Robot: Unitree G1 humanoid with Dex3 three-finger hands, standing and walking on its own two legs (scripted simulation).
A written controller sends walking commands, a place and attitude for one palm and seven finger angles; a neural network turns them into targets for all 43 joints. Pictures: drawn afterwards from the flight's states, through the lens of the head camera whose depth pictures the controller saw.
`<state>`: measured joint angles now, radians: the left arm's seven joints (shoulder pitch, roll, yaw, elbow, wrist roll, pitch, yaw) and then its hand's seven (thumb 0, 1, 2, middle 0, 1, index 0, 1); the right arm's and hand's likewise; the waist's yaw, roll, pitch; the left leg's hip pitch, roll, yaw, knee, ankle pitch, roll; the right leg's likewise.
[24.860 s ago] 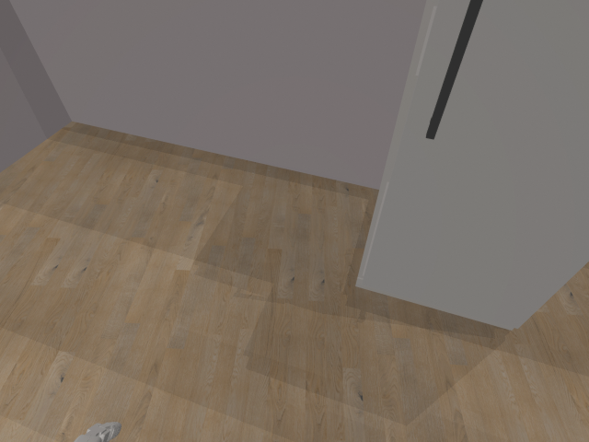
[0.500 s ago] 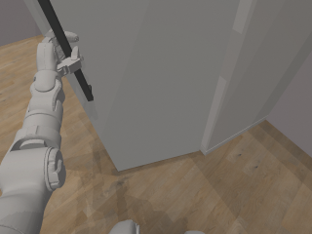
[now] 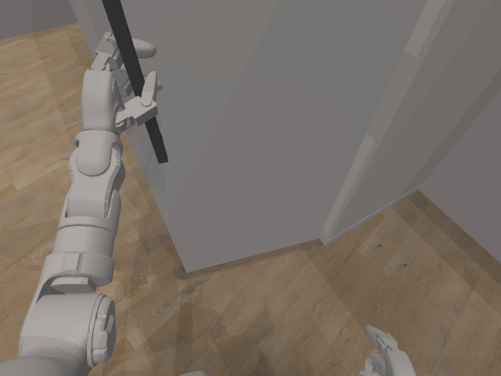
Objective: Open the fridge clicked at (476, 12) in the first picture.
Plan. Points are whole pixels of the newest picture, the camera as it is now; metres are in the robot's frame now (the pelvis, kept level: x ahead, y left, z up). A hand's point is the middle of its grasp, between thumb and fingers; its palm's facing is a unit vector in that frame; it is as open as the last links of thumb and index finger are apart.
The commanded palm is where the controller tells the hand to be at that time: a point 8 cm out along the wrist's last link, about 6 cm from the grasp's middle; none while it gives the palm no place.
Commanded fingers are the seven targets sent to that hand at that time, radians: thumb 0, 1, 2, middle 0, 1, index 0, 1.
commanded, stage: stop walking and hold the door back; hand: left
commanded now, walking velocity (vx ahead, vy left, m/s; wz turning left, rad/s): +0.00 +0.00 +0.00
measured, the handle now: (123, 31) +0.49 +0.17 +0.26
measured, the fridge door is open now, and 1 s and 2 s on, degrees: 75 74 73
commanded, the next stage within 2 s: loosen the grip on the handle in 0.08 s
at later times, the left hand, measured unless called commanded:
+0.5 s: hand (149, 106) +0.43 +0.15 +0.19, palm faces +0.09 -0.98 -0.17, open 11.4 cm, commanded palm +0.41 +0.19 +0.19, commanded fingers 0.00 -0.55 0.20 -0.36 -1.28 -0.36 -1.28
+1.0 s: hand (145, 106) +0.45 +0.16 +0.18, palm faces +0.06 -0.98 -0.18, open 14.8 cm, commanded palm +0.41 +0.22 +0.19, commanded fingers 0.00 -0.55 0.20 -0.25 -1.15 -0.25 -1.15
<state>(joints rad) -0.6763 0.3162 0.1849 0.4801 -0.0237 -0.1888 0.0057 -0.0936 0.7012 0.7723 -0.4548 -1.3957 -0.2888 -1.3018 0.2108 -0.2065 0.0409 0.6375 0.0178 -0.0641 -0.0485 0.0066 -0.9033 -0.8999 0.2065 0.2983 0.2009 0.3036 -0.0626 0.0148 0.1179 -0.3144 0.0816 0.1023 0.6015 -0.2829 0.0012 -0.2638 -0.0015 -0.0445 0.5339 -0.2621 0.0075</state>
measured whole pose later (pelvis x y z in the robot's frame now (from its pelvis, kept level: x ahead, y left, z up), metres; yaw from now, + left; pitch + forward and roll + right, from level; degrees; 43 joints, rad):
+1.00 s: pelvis +0.01 -0.01 +0.00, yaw -2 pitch +6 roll +0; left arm -0.67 0.37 0.25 0.70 -0.05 -0.35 -0.11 -0.01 -0.55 0.20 -0.32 -1.16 -0.23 -1.16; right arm 0.31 -0.26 0.01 0.67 0.02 -0.10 -0.04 0.01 -0.90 -0.90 0.21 0.30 0.20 0.30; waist -0.06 0.01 -0.04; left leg -0.42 0.04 0.05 0.60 -0.28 0.00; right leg -0.41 0.00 -0.01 0.60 -0.29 -0.01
